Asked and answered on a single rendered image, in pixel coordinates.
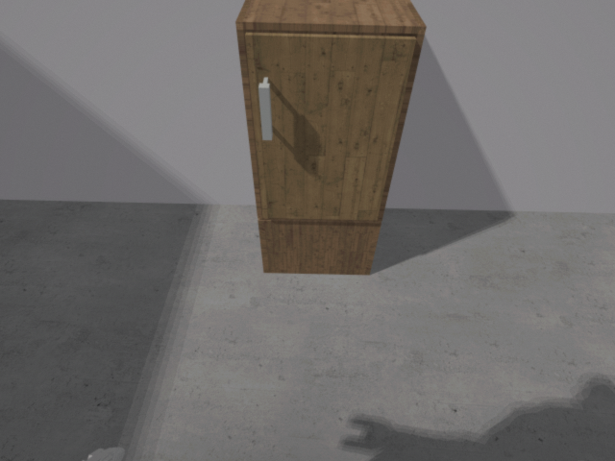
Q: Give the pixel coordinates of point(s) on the handle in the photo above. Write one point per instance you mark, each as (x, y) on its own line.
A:
(265, 109)

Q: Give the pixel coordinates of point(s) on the cupboard door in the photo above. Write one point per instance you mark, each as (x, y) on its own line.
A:
(336, 102)

